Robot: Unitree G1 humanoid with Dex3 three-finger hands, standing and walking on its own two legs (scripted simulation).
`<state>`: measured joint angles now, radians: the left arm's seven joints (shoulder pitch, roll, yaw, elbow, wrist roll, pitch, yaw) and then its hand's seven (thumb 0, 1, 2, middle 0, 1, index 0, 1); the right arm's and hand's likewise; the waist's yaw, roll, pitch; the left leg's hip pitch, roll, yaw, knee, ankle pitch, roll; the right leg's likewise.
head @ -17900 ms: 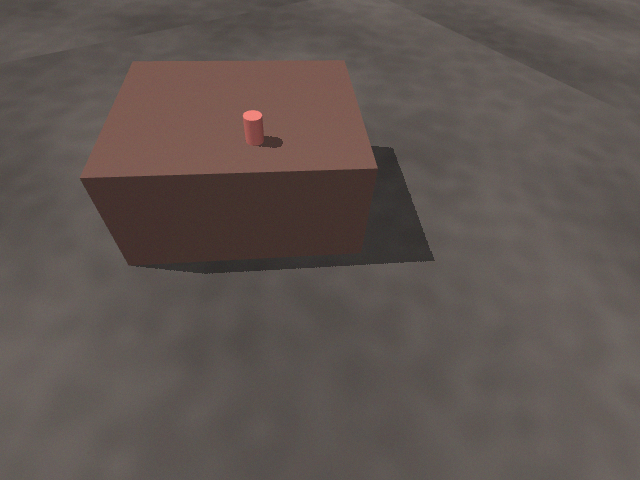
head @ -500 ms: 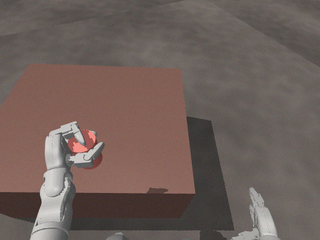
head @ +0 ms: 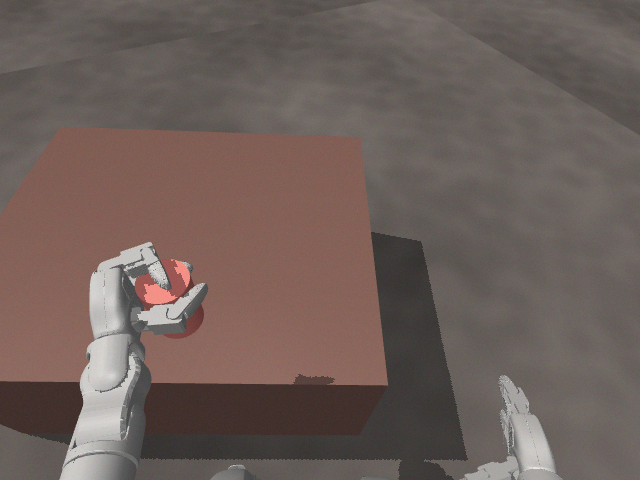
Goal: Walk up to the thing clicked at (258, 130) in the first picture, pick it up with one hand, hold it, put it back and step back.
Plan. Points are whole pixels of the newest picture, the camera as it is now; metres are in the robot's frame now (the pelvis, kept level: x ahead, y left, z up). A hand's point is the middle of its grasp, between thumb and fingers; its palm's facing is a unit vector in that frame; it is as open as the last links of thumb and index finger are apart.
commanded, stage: crouch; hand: left
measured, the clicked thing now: (172, 300) +0.33 +0.18 +0.02
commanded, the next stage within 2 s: lower in 1.16 s
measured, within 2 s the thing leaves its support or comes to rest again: neither
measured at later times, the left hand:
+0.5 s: hand (170, 283) +0.39 +0.20 -0.02, palm faces +0.25 -0.97 +0.00, open 5.5 cm
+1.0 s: hand (177, 276) +0.44 +0.22 -0.09, palm faces +0.24 -0.97 -0.01, open 5.4 cm
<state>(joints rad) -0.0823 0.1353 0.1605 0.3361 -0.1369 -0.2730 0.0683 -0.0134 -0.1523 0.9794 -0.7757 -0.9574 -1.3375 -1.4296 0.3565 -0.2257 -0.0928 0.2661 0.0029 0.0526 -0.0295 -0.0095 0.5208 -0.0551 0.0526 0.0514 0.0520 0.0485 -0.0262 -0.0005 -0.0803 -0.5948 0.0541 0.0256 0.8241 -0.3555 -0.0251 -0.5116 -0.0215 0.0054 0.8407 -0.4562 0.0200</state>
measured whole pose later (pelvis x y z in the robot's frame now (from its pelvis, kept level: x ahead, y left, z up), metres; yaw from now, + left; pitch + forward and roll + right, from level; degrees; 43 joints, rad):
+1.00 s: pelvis -0.02 +0.01 -0.08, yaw -1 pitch +24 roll -4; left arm -0.58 0.39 0.42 1.05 -0.06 -0.62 0.02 -0.01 -0.14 0.97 -0.77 -0.97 -1.37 -1.43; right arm 0.40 -0.26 -0.04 -0.08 -0.07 0.05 0.09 -0.01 0.51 -0.05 0.06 0.05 0.06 0.05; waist -0.21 -0.03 -0.15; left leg -1.19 0.08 -0.04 1.26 -0.49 -0.02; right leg -1.06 0.01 -0.03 1.22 -0.58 0.03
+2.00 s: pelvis -0.03 +0.01 -0.14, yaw -3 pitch +32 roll -6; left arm -0.70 0.59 0.54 1.20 0.00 -0.65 0.01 -0.01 -0.14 0.97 -0.77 -0.97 -1.37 -1.46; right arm 0.40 -0.30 -0.05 -0.26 -0.08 0.03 0.11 -0.01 0.50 -0.06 0.06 0.05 0.06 0.05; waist -0.34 -0.02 -0.18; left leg -1.52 0.09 -0.08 1.51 -0.55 -0.02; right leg -1.37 0.03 -0.06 1.45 -0.65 0.03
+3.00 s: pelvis -0.04 +0.02 -0.16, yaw -4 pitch +33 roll -7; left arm -0.75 0.65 0.54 1.22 0.02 -0.64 0.02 -0.01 -0.44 0.24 -0.43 -0.37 -0.47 -0.37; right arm 0.42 -0.32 -0.07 -0.34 -0.07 0.04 0.12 -0.01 0.51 -0.05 0.06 0.05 0.06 0.05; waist -0.38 -0.04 -0.18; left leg -1.61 0.09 -0.10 1.58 -0.55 -0.01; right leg -1.45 0.03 -0.06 1.53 -0.65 0.04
